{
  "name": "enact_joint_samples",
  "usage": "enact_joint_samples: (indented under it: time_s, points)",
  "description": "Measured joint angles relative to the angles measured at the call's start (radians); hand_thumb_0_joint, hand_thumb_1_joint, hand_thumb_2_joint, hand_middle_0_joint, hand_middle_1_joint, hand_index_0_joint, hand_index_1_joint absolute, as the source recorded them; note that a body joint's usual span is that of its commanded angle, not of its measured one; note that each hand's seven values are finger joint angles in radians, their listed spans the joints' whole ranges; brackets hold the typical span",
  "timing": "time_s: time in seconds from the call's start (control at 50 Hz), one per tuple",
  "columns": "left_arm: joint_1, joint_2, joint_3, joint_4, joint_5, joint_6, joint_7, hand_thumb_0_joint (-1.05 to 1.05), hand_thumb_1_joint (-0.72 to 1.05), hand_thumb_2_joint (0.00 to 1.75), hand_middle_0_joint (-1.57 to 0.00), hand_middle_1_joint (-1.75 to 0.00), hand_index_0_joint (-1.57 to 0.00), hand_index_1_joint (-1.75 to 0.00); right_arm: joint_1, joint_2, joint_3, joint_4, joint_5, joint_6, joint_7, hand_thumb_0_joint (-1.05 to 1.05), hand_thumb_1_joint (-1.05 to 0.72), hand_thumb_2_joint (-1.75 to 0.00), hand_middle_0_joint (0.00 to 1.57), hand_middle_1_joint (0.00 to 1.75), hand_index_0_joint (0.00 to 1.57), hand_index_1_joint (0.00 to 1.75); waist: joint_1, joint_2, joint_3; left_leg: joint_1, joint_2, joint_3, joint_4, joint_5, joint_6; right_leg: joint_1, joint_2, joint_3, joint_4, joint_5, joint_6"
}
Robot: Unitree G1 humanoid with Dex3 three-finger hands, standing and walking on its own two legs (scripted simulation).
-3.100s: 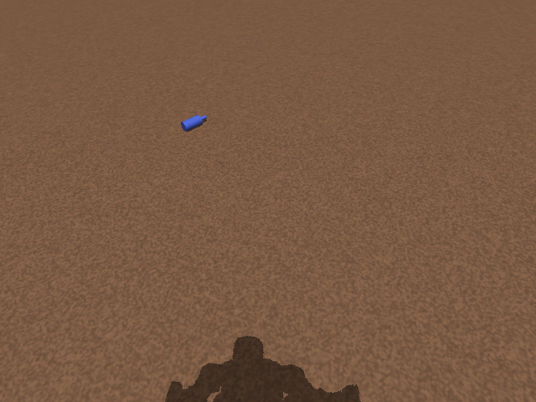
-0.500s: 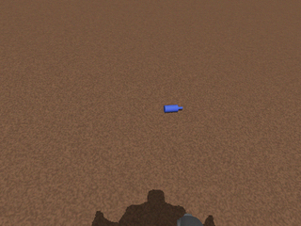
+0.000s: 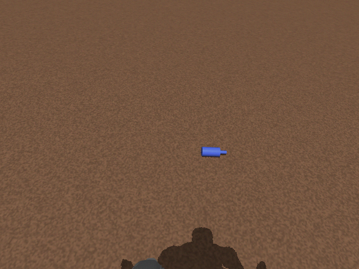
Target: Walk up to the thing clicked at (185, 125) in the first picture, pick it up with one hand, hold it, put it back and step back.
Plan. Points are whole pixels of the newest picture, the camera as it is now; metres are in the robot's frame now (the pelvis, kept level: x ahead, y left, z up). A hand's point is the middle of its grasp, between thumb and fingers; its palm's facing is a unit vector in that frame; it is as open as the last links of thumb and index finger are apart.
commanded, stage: walk up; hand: left
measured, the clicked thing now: (214, 151) +0.98 -0.17 -0.73
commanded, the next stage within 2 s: none
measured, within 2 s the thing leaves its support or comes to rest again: neither
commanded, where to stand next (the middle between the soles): +0.58 -0.46 m, yaw +5 degrees
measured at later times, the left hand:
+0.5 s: hand (143, 227) +0.25 +0.14 -0.14, palm faces +0.01 -0.92 -0.39, open 7.4 cm
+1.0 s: hand (196, 197) +0.36 -0.01 -0.16, palm faces -0.04 -0.96 -0.29, open 7.4 cm
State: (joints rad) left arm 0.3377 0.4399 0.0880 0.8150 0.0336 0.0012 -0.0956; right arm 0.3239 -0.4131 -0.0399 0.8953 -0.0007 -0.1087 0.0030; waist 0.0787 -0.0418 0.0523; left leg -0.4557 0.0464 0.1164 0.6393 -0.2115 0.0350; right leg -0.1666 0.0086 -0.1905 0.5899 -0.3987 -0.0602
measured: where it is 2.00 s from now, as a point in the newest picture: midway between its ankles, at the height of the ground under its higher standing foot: (274, 224)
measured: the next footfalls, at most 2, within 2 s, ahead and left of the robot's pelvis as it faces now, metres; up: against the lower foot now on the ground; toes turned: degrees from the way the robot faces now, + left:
left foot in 0.02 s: +0.16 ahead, +0.09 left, +0.00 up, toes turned +7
right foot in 0.42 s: +0.26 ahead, -0.31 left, +0.00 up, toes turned -6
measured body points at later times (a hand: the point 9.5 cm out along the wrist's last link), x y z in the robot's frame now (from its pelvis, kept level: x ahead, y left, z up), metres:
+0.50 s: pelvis +0.16 -0.16 -0.02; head +0.17 -0.16 +0.43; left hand +0.24 +0.18 -0.11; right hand +0.20 -0.53 -0.11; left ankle +0.13 +0.02 -0.68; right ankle +0.22 -0.30 -0.72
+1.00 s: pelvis +0.30 -0.28 +0.00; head +0.31 -0.25 +0.44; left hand +0.36 +0.04 -0.14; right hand +0.34 -0.64 -0.07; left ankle +0.33 -0.13 -0.72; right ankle +0.38 -0.47 -0.68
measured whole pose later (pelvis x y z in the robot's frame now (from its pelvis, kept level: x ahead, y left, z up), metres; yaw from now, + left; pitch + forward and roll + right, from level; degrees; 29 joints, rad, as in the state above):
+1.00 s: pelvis +0.30 -0.28 +0.00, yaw +0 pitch -2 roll +1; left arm 0.28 0.46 0.10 0.83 0.04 0.06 -0.12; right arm 0.34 -0.45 -0.06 0.90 -0.02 -0.11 -0.03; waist 0.01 -0.12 0.06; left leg -0.31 0.10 0.09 0.65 -0.29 0.00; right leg -0.55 -0.13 0.05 0.95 -0.35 0.01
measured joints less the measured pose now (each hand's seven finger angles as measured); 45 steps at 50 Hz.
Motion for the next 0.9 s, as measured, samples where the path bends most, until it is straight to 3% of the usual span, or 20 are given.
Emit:
enact_joint_samples:
  time_s: [0.02, 0.06, 0.1, 0.14, 0.24, 0.32, 0.4, 0.44, 0.48, 0.54, 0.64, 0.68, 0.74, 0.82, 0.9]
  points:
    - [0.012, -0.001, -0.002, -0.001, -0.001, 0.004, 0.001, 0.01, 0.90, 0.90, -0.21, -0.30, -0.20, -0.30, 0.006, -0.007, -0.003, -0.011, -0.005, -0.010, -0.006, 0.01, -0.90, -0.90, 0.20, 0.30, 0.21, 0.30, -0.005, -0.005, -0.001, 0.025, -0.007, -0.002, -0.032, 0.042, 0.016, -0.013, -0.004, 0.000, 0.065, -0.040, -0.003]
    - [0.010, -0.009, -0.004, 0.011, 0.001, 0.019, 0.006, 0.01, 0.91, 0.90, -0.20, -0.30, -0.20, -0.30, -0.001, -0.011, -0.011, -0.030, -0.008, -0.013, -0.025, 0.01, -0.90, -0.90, 0.20, 0.30, 0.21, 0.30, -0.026, -0.029, 0.011, 0.018, -0.018, 0.002, 0.038, 0.011, 0.028, -0.090, -0.002, 0.071, 0.278, -0.084, 0.006]
    - [0.004, -0.008, -0.010, 0.023, 0.003, 0.034, 0.006, 0.01, 0.91, 0.90, -0.20, -0.30, -0.20, -0.30, -0.009, -0.008, -0.011, -0.043, 0.004, -0.008, -0.036, 0.01, -0.90, -0.90, 0.20, 0.30, 0.21, 0.30, -0.046, -0.054, 0.016, 0.040, -0.018, 0.006, 0.056, -0.027, 0.025, -0.183, 0.004, 0.143, 0.471, -0.072, 0.024]
    - [-0.007, -0.002, -0.010, 0.027, 0.002, 0.040, 0.003, 0.01, 0.91, 0.90, -0.20, -0.30, -0.20, -0.30, -0.009, -0.004, -0.008, -0.046, 0.007, -0.007, -0.042, 0.01, -0.90, -0.90, 0.20, 0.30, 0.21, 0.30, -0.056, -0.079, 0.016, 0.077, -0.015, 0.011, 0.035, -0.039, 0.011, -0.262, -0.021, 0.186, 0.550, -0.030, 0.037]
    - [-0.046, 0.012, 0.009, 0.020, 0.003, 0.039, -0.019, 0.01, 0.91, 0.90, -0.20, -0.30, -0.20, -0.30, 0.010, -0.019, -0.004, -0.031, -0.005, -0.013, -0.032, 0.01, -0.90, -0.90, 0.20, 0.30, 0.21, 0.30, -0.069, -0.093, 0.011, 0.142, 0.017, -0.001, 0.000, -0.065, -0.024, -0.377, -0.122, 0.234, 0.443, 0.043, 0.066]
    - [-0.078, 0.024, 0.021, 0.023, 0.002, 0.047, -0.036, 0.01, 0.91, 0.90, -0.20, -0.30, -0.20, -0.30, 0.029, -0.045, -0.011, -0.010, -0.013, -0.012, -0.024, 0.01, -0.89, -0.90, 0.21, 0.30, 0.21, 0.30, -0.078, -0.066, 0.003, 0.173, 0.063, -0.023, 0.004, -0.107, -0.049, -0.388, -0.163, 0.240, 0.296, 0.083, 0.065]
    - [-0.087, 0.043, 0.035, 0.029, -0.001, 0.037, -0.041, 0.01, 0.91, 0.90, -0.20, -0.30, -0.20, -0.30, 0.039, -0.075, -0.022, 0.019, -0.017, 0.006, -0.024, 0.01, -0.89, -0.90, 0.21, 0.30, 0.21, 0.30, -0.086, -0.030, -0.023, 0.184, 0.122, -0.055, 0.057, -0.181, -0.065, -0.303, -0.155, 0.195, 0.154, 0.106, 0.053]
    - [-0.091, 0.043, 0.043, 0.028, 0.007, 0.017, -0.031, 0.01, 0.91, 0.90, -0.20, -0.30, -0.20, -0.30, 0.037, -0.092, -0.031, 0.037, -0.019, 0.025, -0.035, 0.01, -0.89, -0.90, 0.21, 0.30, 0.21, 0.30, -0.079, 0.012, -0.027, 0.142, 0.161, -0.102, 0.189, -0.261, -0.023, -0.290, -0.116, 0.160, 0.185, 0.111, 0.086]
    - [-0.092, 0.028, 0.036, 0.020, 0.005, 0.002, -0.014, 0.00, 0.91, 0.90, -0.20, -0.30, -0.20, -0.30, 0.016, -0.092, -0.035, 0.067, -0.007, 0.052, -0.052, 0.01, -0.90, -0.90, 0.20, 0.30, 0.21, 0.30, -0.065, 0.035, -0.024, 0.057, 0.114, -0.158, 0.398, -0.306, -0.006, -0.287, -0.102, 0.133, 0.224, 0.068, 0.088]
    - [-0.076, -0.002, 0.013, 0.017, -0.004, -0.005, 0.003, 0.00, 0.91, 0.90, -0.20, -0.30, -0.20, -0.30, -0.021, -0.079, -0.026, 0.087, 0.006, 0.048, -0.050, 0.01, -0.90, -0.90, 0.20, 0.30, 0.21, 0.30, -0.043, 0.056, -0.017, -0.032, 0.056, -0.126, 0.504, -0.265, 0.005, -0.231, -0.079, 0.106, 0.164, 0.064, 0.057]
    - [-0.037, -0.011, -0.004, 0.009, 0.001, -0.006, 0.017, 0.00, 0.91, 0.90, -0.20, -0.30, -0.20, -0.30, -0.044, -0.030, -0.001, 0.057, 0.003, 0.008, -0.030, 0.01, -0.90, -0.90, 0.20, 0.30, 0.21, 0.30, -0.010, 0.035, 0.004, -0.069, 0.011, -0.029, 0.288, -0.232, 0.001, -0.145, -0.048, 0.076, 0.073, 0.060, 0.022]
    - [-0.024, -0.006, -0.008, 0.004, 0.001, 0.000, 0.019, 0.01, 0.91, 0.90, -0.21, -0.30, -0.20, -0.30, -0.043, -0.010, 0.005, 0.042, 0.003, -0.004, -0.028, 0.01, -0.90, -0.90, 0.20, 0.30, 0.21, 0.30, -0.001, 0.016, 0.012, -0.048, -0.009, -0.006, 0.166, -0.157, 0.002, -0.119, -0.040, 0.065, 0.069, 0.040, 0.017]
    - [-0.003, -0.003, -0.016, -0.004, -0.006, 0.017, 0.019, 0.01, 0.90, 0.90, -0.21, -0.30, -0.20, -0.30, -0.026, 0.000, 0.004, 0.012, -0.008, -0.028, -0.033, 0.01, -0.90, -0.90, 0.20, 0.30, 0.21, 0.30, -0.011, -0.007, 0.015, 0.017, -0.034, 0.006, 0.010, 0.021, 0.021, -0.124, -0.036, 0.061, 0.173, -0.032, 0.008]
    - [-0.015, -0.008, -0.021, 0.013, 0.000, 0.054, 0.018, 0.01, 0.91, 0.90, -0.20, -0.30, -0.20, -0.30, -0.023, 0.012, 0.004, -0.005, 0.001, -0.014, -0.052, 0.01, -0.90, -0.89, 0.21, 0.30, 0.21, 0.30, -0.043, -0.056, 0.019, 0.049, -0.030, 0.004, 0.055, -0.039, 0.019, -0.257, -0.010, 0.187, 0.500, -0.055, 0.025]
    - [-0.030, 0.003, -0.009, 0.017, 0.004, 0.053, 0.004, 0.01, 0.91, 0.90, -0.20, -0.30, -0.20, -0.30, -0.010, 0.005, 0.001, 0.002, -0.003, -0.008, -0.051, 0.01, -0.90, -0.89, 0.21, 0.30, 0.21, 0.30, -0.057, -0.089, 0.012, 0.108, -0.003, 0.000, 0.011, -0.048, -0.009, -0.350, -0.072, 0.229, 0.513, 0.017, 0.054]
